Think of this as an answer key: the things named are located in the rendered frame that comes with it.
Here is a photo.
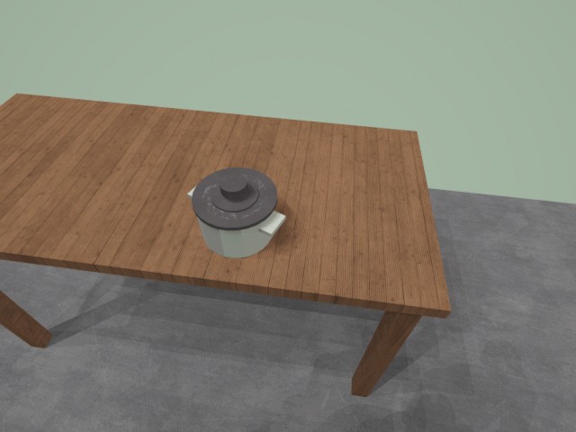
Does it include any lid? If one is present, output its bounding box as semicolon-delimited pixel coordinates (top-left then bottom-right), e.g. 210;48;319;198
192;167;277;230

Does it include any table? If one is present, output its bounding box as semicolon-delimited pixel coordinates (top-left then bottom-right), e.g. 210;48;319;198
0;94;452;397

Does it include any knob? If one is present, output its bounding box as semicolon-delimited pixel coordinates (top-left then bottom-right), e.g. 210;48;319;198
220;173;248;199

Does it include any pot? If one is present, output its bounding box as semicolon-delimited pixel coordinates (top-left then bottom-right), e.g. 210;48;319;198
187;188;286;258

